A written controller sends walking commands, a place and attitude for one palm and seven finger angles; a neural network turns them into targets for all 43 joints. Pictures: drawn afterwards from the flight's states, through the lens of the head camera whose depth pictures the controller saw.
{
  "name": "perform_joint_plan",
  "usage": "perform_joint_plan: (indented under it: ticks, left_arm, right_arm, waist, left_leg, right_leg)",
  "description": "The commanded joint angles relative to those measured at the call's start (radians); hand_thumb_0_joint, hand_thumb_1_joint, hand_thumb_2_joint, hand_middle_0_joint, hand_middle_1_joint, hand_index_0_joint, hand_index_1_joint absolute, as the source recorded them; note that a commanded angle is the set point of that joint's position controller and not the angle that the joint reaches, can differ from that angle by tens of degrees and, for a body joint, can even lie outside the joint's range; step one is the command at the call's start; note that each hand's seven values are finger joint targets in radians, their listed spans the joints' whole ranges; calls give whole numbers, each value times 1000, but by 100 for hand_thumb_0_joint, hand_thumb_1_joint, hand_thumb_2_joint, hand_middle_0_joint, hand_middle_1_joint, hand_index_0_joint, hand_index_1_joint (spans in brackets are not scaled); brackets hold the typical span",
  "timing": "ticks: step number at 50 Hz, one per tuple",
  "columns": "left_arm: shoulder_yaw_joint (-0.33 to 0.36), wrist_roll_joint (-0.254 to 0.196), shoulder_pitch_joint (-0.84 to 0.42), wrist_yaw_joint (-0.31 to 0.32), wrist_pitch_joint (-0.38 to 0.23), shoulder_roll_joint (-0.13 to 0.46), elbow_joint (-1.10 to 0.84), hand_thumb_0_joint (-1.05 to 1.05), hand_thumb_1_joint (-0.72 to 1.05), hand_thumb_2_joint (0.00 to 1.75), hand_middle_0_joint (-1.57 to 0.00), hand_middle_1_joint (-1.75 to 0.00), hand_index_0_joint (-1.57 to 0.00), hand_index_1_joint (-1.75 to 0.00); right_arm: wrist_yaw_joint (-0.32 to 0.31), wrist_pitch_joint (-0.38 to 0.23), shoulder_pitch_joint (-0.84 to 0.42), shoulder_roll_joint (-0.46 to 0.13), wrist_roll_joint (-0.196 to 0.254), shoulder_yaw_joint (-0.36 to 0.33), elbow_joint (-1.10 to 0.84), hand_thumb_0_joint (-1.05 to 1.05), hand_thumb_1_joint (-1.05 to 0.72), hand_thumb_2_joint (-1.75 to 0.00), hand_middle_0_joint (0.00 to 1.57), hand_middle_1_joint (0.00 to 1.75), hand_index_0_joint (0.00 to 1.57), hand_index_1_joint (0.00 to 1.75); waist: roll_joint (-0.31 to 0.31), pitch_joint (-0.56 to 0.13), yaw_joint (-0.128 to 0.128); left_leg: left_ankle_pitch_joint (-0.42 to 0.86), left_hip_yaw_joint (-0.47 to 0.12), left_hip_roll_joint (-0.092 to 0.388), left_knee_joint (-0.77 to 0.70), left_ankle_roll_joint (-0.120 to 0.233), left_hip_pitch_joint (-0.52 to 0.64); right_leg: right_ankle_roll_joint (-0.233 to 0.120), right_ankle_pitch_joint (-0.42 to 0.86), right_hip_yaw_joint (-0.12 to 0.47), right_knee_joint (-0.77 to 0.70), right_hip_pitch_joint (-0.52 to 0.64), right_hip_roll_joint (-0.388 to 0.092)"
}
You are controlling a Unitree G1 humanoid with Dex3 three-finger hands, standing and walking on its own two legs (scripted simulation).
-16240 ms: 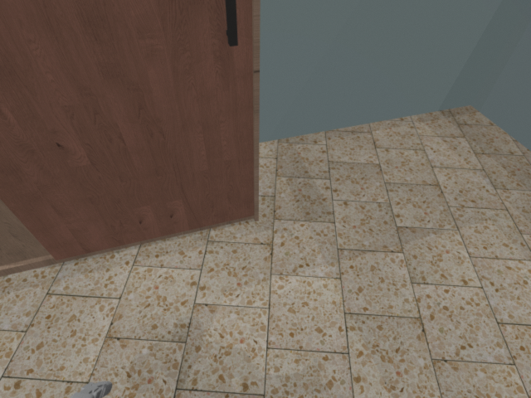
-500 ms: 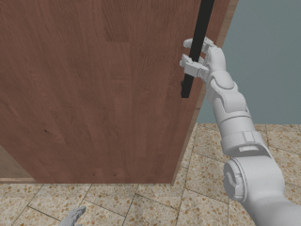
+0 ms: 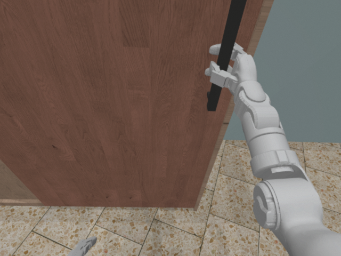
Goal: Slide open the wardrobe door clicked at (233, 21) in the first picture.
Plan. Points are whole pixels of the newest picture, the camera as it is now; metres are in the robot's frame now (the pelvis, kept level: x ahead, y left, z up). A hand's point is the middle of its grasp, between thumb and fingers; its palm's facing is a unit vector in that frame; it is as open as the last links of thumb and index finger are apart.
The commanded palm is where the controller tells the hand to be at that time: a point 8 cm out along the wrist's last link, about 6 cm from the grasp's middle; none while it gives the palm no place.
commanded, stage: grip the handle and tug to test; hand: right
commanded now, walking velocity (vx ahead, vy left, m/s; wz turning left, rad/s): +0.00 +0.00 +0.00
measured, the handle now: (224, 46) +0.51 -0.05 +0.27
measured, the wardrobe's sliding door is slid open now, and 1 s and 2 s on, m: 0.00 0.00 0.02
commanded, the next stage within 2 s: tug the door sideways, standing still in 0.26 s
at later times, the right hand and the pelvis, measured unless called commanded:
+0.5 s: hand (214, 74) +0.45 -0.04 +0.23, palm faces -0.12 +0.99 -0.01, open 5.9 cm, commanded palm +0.43 -0.07 +0.23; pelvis +0.03 +0.01 +0.00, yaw -1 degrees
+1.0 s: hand (212, 75) +0.45 -0.03 +0.23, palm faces -0.06 +0.99 -0.09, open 6.0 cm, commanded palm +0.43 -0.03 +0.23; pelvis +0.01 +0.00 +0.00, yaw -4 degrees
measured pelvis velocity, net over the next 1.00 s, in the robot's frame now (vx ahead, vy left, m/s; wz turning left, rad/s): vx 0.01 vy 0.00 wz -0.07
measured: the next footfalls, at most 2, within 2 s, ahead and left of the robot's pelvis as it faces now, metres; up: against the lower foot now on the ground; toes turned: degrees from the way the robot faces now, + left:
none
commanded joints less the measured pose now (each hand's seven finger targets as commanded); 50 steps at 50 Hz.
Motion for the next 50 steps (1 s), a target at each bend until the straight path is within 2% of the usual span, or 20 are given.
perform_joint_plan:
  ticks: [1, 3, 6, 7, 8, 10, 13, 18, 20, 22, 25, 32, 39, 41, 43, 45, 46, 48, 49, 50]
  left_arm:
    - [39, -3, -78, 6, -53, 108, -153, 0, 90, 90, -20, -30, -20, -30]
    - [41, -6, -96, 4, -48, 111, -168, 0, 90, 90, -20, -30, -20, -30]
    - [40, -9, -119, -2, -45, 104, -183, 0, 90, 90, -20, -30, -20, -30]
    - [40, -8, -117, -4, -42, 106, -185, 0, 90, 90, -20, -30, -20, -30]
    - [45, -8, -129, -3, -37, 109, -196, 0, 90, 90, -20, -30, -20, -30]
    - [43, -10, -148, -7, -31, 103, -210, 0, 90, 90, -20, -30, -20, -30]
    - [46, -10, -169, -9, -13, 107, -226, 0, 90, 90, -20, -30, -20, -30]
    - [45, -11, -192, -15, 18, 101, -231, 0, 90, 90, -20, -30, -20, -30]
    - [45, -11, -181, -11, 21, 95, -205, 0, 90, 90, -20, -30, -20, -30]
    - [45, -4, -155, -3, 27, 98, -169, 0, 90, 90, -20, -30, -20, -30]
    - [45, 3, -154, -4, 27, 87, -163, 0, 90, 90, -20, -30, -20, -30]
    - [40, 6, -151, -18, 21, 79, -148, 0, 90, 90, -20, -30, -20, -30]
    - [37, 4, -138, -31, -8, 75, -129, 0, 90, 90, -20, -30, -20, -30]
    - [38, 3, -129, -34, -21, 74, -118, 0, 90, 90, -20, -30, -20, -30]
    - [41, 4, -117, -38, -33, 80, -112, 0, 90, 90, -20, -30, -20, -30]
    - [40, 5, -113, -43, -51, 73, -103, 0, 90, 90, -20, -30, -20, -30]
    - [39, 8, -103, -44, -58, 75, -95, 0, 90, 90, -20, -30, -20, -30]
    - [44, 6, -95, -44, -65, 84, -84, 0, 90, 90, -20, -30, -20, -30]
    - [41, 7, -94, -45, -73, 82, -82, 0, 90, 90, -20, -30, -20, -30]
    - [40, 6, -92, -45, -79, 80, -76, 0, 90, 90, -20, -30, -20, -30]
  right_arm:
    - [17, -68, -459, -147, 18, -43, -305, 0, -90, -90, 45, 140, 45, 140]
    - [22, -63, -397, -151, 17, -45, -352, 0, -90, -90, 45, 140, 45, 140]
    - [27, -40, -330, -125, 22, -31, -445, 0, -90, -90, 45, 140, 45, 140]
    - [27, -29, -330, -133, 22, -34, -472, 0, -90, -90, 45, 140, 45, 140]
    - [26, -25, -287, -150, 21, -49, -503, 0, -90, -90, 45, 140, 45, 140]
    - [31, -2, -237, -120, 23, -28, -583, 0, -90, -90, 45, 140, 45, 140]
    - [27, 38, -151, -150, 20, -53, -652, 0, -90, -90, 45, 140, 45, 140]
    - [26, 112, -138, -102, 14, 4, -719, 0, -90, -90, 45, 140, 45, 140]
    - [11, 134, -301, -45, 9, 67, -689, 0, -90, -90, 45, 140, 45, 140]
    - [-12, 153, -400, -52, 0, 56, -589, 0, -90, -90, 45, 140, 45, 140]
    - [-22, 149, -429, 13, -5, 102, -547, 0, -90, -90, 45, 140, 45, 140]
    - [-3, 83, -513, 119, 10, 192, -441, 0, -90, -90, 45, 140, 45, 140]
    - [2, 4, -624, 195, 21, 262, -378, 0, -90, -90, 45, 140, 45, 140]
    - [5, -9, -640, 221, 26, 280, -342, 0, -90, -90, 45, 140, 45, 140]
    - [3, -29, -664, 235, 28, 292, -343, 0, -90, -90, 45, 140, 45, 140]
    - [2, -48, -706, 265, 33, 316, -345, 0, -90, -90, 45, 140, 45, 140]
    - [2, -52, -709, 267, 39, 314, -325, 0, -90, -90, 45, 140, 45, 140]
    - [0, -62, -686, 256, 42, 298, -281, 0, -90, -90, 45, 140, 45, 140]
    - [1, -70, -713, 262, 46, 302, -303, 0, -90, -90, 45, 140, 45, 140]
    - [2, -72, -717, 269, 47, 306, -277, 0, -90, -90, 45, 140, 45, 140]
  waist:
    - [118, -356, -38]
    - [103, -366, -56]
    - [96, -372, -62]
    - [116, -374, -59]
    - [110, -389, -74]
    - [108, -400, -73]
    - [104, -412, -90]
    - [79, -388, -73]
    - [88, -354, -26]
    - [107, -325, 0]
    - [75, -365, 0]
    - [85, -357, 19]
    - [49, -360, 33]
    - [76, -354, 42]
    - [46, -372, 37]
    - [33, -383, 48]
    - [71, -385, 49]
    - [93, -374, 39]
    - [54, -377, 46]
    - [70, -365, 46]
  left_leg:
    - [321, 21, 20, -30, 6, 208]
    - [342, 25, 21, -25, 10, 238]
    - [410, 23, 20, -20, 9, 257]
    - [423, 25, 19, -21, 7, 265]
    - [437, 27, 20, -18, 8, 288]
    - [492, 27, 21, -13, 7, 302]
    - [558, 29, 23, -3, 6, 342]
    - [617, 31, 26, 0, 2, 328]
    - [599, 34, 22, -7, -3, 263]
    - [558, 36, 19, -14, -5, 217]
    - [585, 39, 22, 9, 0, 213]
    - [521, 45, 23, 20, 6, 163]
    - [411, 52, 19, 29, 16, 103]
    - [386, 55, 18, 33, 14, 77]
    - [359, 59, 18, 40, 17, 66]
    - [356, 57, 16, 47, 15, 38]
    - [354, 60, 15, 50, 15, 41]
    - [325, 64, 13, 51, 15, 42]
    - [323, 61, 15, 51, 16, 31]
    - [308, 61, 14, 52, 15, 23]
  right_leg:
    - [-20, 281, -20, -40, 64, -8]
    - [-19, 310, -22, -44, 72, -9]
    - [-19, 358, -33, -39, 89, -11]
    - [-19, 366, -33, -40, 90, -11]
    - [-18, 387, -33, -43, 97, -12]
    - [-18, 430, -39, -38, 114, -12]
    - [-16, 481, -43, -36, 115, -11]
    - [-15, 530, -46, -24, 137, -8]
    - [-20, 512, -38, -11, 152, -9]
    - [-21, 471, -29, -5, 142, -4]
    - [-23, 516, -20, 13, 161, 5]
    - [-21, 484, 6, 23, 173, 5]
    - [-11, 444, 38, 25, 195, -5]
    - [-9, 420, 44, 28, 192, -8]
    - [-2, 439, 56, 27, 209, -13]
    - [0, 444, 59, 40, 225, -14]
    - [2, 432, 62, 39, 213, -14]
    - [4, 411, 65, 32, 190, -17]
    - [4, 404, 62, 34, 198, -14]
    - [5, 376, 63, 36, 186, -13]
